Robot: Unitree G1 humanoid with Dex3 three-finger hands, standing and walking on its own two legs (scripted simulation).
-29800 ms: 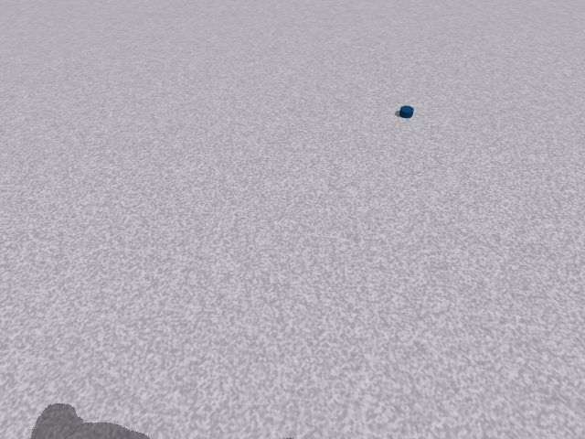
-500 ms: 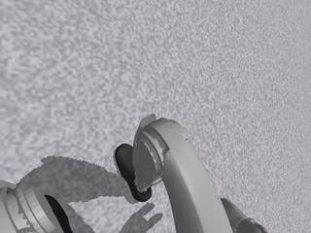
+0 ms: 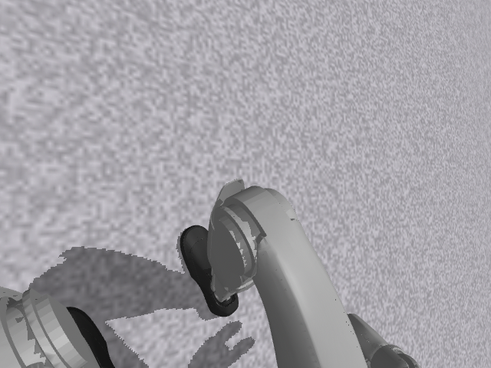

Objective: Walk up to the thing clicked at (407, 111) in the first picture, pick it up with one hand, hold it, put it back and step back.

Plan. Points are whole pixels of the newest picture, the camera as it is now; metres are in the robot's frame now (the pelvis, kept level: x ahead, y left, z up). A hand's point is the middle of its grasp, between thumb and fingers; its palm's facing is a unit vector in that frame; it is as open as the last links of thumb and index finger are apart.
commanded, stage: open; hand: left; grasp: from above
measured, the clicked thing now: out of the picture +0.50 +0.38 -0.29
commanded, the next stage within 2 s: withdraw in 0.44 s
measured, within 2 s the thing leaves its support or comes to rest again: neither
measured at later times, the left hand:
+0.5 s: hand out of the picture +0.49 +0.37 -0.25, palm faces -0.46 -0.17 -0.87, open 14.3 cm
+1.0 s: hand out of the picture +0.50 +0.41 -0.13, palm faces -0.41 -0.12 -0.90, open 14.2 cm
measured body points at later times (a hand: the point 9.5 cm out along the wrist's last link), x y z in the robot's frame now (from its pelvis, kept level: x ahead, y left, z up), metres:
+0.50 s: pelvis +0.00 +0.00 +0.00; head +0.31 +0.14 +0.30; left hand +0.51 +0.38 -0.20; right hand +0.05 -0.26 -0.05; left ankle +0.06 +0.12 -0.28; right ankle +0.13 -0.12 -0.28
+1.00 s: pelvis +0.00 +0.00 +0.02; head +0.27 +0.13 +0.35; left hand +0.52 +0.41 -0.08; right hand +0.07 -0.27 -0.05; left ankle +0.06 +0.12 -0.28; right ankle +0.13 -0.12 -0.28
